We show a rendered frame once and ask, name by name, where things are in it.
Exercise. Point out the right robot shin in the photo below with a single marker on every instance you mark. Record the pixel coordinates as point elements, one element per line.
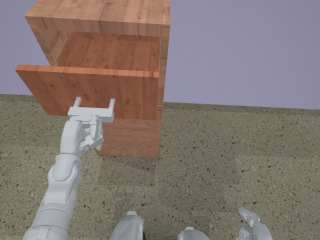
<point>189,228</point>

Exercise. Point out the robot right hand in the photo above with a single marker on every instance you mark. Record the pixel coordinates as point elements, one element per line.
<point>259,231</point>

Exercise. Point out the left robot forearm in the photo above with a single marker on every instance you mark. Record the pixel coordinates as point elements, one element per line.
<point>56,209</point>

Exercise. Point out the right robot thigh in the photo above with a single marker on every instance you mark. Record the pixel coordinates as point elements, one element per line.
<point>192,234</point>

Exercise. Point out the drawer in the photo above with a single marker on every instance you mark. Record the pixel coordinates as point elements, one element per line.
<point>99,67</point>

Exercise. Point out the cabinet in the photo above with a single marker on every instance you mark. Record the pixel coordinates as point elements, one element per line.
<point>52,22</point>

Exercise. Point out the robot left hand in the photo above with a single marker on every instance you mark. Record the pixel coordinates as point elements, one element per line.
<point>86,127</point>

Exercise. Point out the handle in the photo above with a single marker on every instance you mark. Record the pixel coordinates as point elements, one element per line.
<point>105,114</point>

